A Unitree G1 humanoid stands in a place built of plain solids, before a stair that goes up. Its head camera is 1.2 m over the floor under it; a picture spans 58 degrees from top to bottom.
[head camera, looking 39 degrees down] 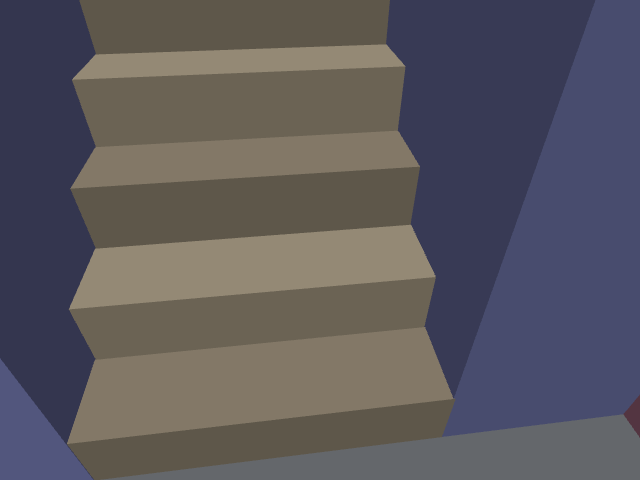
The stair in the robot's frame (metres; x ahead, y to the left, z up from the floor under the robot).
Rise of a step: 0.20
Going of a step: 0.24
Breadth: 0.95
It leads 7 degrees to the left of straight ahead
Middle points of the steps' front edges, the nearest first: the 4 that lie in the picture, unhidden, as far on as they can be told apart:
0.54 0.13 0.20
0.77 0.16 0.40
1.01 0.18 0.60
1.25 0.21 0.80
